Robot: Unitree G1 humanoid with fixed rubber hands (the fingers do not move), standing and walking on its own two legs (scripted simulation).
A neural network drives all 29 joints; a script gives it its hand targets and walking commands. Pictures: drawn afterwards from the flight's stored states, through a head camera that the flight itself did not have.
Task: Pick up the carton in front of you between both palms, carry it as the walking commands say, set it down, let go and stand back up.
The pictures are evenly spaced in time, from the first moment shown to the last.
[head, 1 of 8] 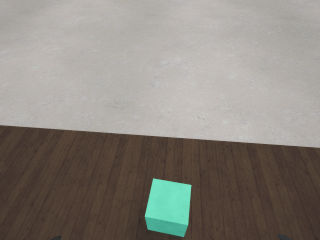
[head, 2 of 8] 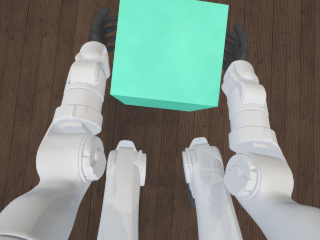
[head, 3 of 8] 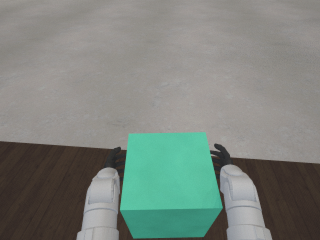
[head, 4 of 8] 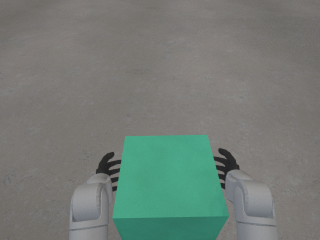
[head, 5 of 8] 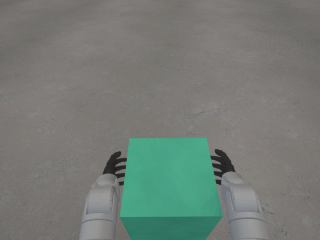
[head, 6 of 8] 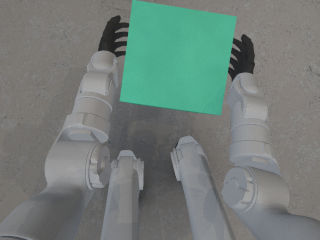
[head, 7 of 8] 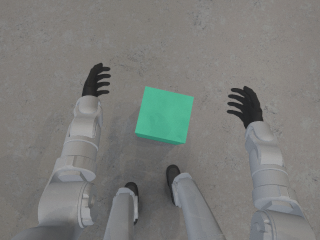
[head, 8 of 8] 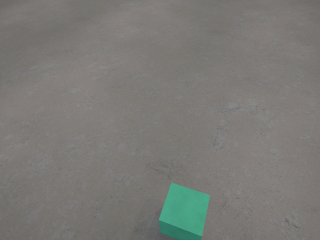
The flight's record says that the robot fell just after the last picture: no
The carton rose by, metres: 0.68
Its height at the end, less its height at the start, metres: -0.07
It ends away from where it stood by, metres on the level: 3.12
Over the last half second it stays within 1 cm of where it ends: yes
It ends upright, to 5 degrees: yes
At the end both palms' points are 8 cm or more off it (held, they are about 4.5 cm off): yes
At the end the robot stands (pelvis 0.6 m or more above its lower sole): yes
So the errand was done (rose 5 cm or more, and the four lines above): yes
